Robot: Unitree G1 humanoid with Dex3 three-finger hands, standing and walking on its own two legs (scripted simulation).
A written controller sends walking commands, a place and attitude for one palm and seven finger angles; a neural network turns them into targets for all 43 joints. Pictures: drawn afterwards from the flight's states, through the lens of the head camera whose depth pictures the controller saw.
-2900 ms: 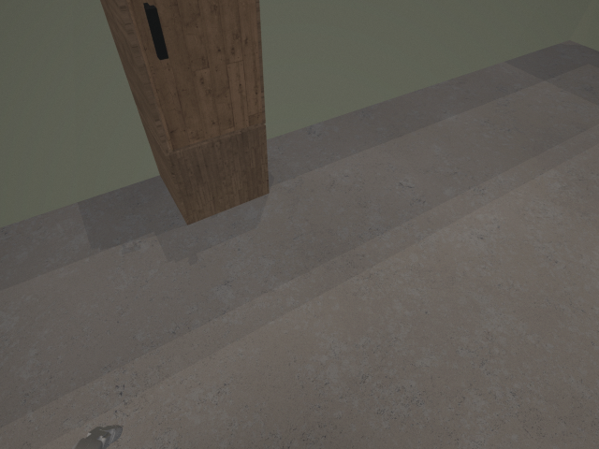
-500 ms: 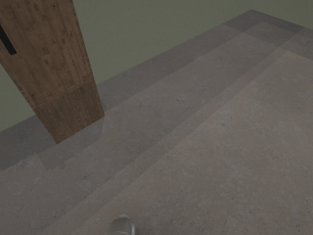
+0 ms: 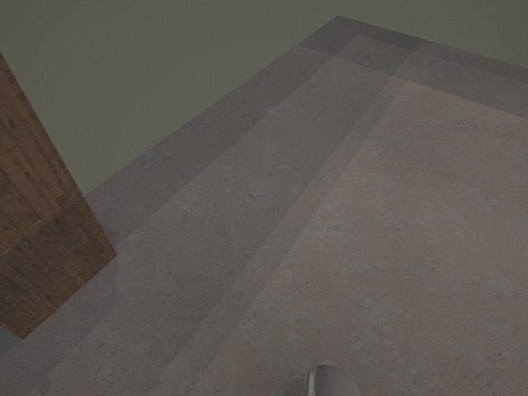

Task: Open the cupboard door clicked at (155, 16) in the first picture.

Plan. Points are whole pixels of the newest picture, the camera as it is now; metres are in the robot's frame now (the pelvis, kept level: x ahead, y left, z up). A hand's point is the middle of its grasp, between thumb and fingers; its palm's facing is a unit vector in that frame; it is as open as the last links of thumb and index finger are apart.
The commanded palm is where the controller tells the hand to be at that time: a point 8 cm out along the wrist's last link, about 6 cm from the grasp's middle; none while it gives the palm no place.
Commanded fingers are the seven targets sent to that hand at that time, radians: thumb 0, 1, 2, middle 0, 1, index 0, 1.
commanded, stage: walk to a spot facing it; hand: left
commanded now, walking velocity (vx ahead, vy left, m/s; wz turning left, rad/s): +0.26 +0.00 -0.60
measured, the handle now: out of the picture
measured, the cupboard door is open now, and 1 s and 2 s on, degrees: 0 0 0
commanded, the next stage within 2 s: turn to face it in 0.12 s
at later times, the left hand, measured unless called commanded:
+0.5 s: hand (207, 308) +0.31 +0.13 -0.17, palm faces -0.10 -0.97 -0.21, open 7.3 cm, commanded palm none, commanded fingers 0.00 0.90 0.90 -0.20 -0.30 -0.20 -0.30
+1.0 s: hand (160, 309) +0.30 +0.22 -0.17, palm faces +0.20 -0.95 -0.23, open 7.4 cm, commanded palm none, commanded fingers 0.00 0.90 0.90 -0.20 -0.30 -0.20 -0.30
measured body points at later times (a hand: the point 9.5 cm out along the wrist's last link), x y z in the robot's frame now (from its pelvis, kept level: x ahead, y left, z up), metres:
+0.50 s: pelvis +0.20 -0.04 -0.01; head +0.21 -0.04 +0.44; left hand +0.32 +0.18 -0.15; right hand +0.22 -0.28 -0.16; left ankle +0.25 +0.09 -0.69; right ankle +0.20 -0.13 -0.74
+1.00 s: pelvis +0.25 -0.01 +0.00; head +0.29 +0.03 +0.45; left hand +0.29 +0.27 -0.16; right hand +0.33 -0.24 -0.13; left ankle +0.27 +0.06 -0.74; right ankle +0.25 -0.20 -0.66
